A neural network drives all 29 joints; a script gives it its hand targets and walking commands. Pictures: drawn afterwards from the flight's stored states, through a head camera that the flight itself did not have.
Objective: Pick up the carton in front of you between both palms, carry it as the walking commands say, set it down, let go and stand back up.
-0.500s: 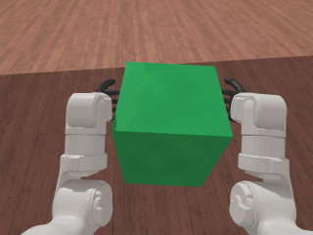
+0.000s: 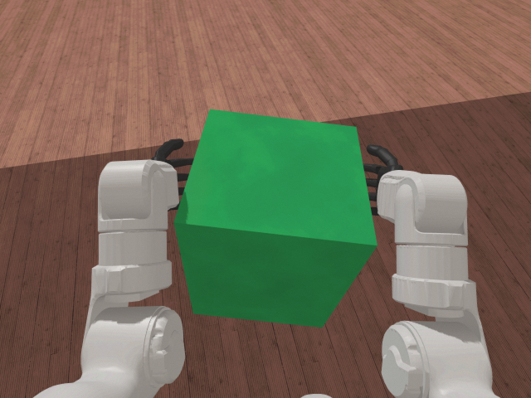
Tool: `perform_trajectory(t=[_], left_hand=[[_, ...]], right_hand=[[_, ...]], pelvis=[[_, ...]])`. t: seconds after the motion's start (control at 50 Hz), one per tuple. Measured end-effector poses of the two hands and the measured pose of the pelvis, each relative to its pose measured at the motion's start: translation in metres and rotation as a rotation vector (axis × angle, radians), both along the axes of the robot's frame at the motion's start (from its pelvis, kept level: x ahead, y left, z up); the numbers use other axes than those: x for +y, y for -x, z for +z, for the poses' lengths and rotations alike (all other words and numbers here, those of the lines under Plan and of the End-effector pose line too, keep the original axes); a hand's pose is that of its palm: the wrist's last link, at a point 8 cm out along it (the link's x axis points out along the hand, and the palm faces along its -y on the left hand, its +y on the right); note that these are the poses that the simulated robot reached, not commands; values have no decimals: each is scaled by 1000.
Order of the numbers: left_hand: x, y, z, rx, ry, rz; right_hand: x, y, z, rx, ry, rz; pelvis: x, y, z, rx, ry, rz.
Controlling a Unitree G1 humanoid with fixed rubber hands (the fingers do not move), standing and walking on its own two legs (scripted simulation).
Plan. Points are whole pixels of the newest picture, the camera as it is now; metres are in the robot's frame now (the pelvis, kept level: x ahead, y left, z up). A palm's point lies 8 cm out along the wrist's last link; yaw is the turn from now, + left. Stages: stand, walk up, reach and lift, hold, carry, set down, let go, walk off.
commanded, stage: carry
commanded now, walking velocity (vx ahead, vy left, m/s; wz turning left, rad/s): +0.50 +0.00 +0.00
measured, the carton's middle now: (269, 225) +0.38 -0.02 +0.06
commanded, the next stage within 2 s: none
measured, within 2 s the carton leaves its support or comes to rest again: neither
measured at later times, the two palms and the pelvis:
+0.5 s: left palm (166, 51) +0.66 +0.14 +0.20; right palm (331, 38) +0.70 -0.15 +0.20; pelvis +0.30 -0.04 +0.03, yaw +1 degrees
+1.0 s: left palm out of the picture +1.00 +0.11 +0.25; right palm out of the picture +0.98 -0.19 +0.25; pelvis +0.61 -0.03 +0.06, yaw +0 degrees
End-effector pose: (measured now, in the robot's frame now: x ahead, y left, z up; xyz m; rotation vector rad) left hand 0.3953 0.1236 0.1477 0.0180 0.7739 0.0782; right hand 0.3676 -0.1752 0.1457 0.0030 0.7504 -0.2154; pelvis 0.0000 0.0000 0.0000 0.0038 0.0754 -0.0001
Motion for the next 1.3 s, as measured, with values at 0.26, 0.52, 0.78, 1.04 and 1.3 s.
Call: perform_trajectory(t=[0.26, 0.52, 0.78, 1.04, 1.3], left_hand=[[-12, -154, 40, -97, -35, 68], [19, -280, 55, -72, -37, 161], [-2, -466, 55, 2, -1, 4], [-17, -623, 101, -115, -33, 61], [13, -744, 110, -61, -45, 166]], right_hand=[[-14, -183, 41, -93, -29, 71], [21, -341, 60, -66, -62, 159], [-1, -466, 56, 14, 5, 11], [-18, -647, 99, -98, -20, 66], [15, -805, 112, -37, -41, 159]], pelvis=[[-36, -168, 3, -5, 31, 16], [-39, -309, 35, 9, -10, 19], [-5, -468, 53, -3, 2, 0], [-38, -636, 56, -6, 34, 17], [-47, -774, 90, 6, -6, 21]])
